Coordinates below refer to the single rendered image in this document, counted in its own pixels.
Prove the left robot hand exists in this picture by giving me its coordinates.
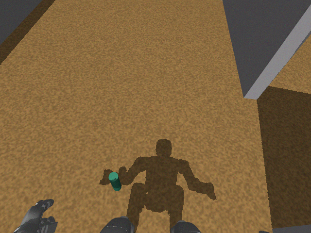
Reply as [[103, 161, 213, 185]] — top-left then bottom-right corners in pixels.
[[21, 199, 58, 233]]

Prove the left robot arm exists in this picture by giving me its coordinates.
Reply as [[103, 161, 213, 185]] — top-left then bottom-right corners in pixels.
[[13, 223, 40, 233]]

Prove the can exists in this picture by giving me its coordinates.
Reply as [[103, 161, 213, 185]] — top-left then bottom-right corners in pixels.
[[109, 172, 121, 191]]

